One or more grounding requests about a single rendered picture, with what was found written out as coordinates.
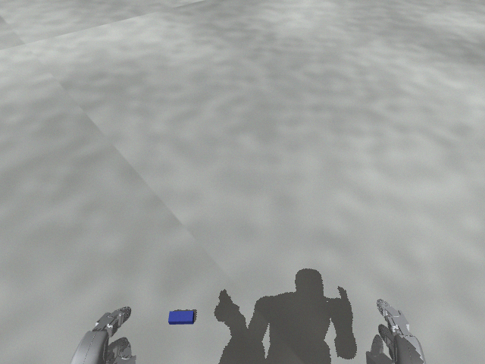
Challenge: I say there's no right robot hand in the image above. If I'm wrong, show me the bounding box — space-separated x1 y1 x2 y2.
366 299 426 364

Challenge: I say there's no small box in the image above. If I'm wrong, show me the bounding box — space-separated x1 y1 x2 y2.
168 311 194 325

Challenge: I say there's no left robot hand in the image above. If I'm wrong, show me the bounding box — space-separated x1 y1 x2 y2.
70 306 136 364

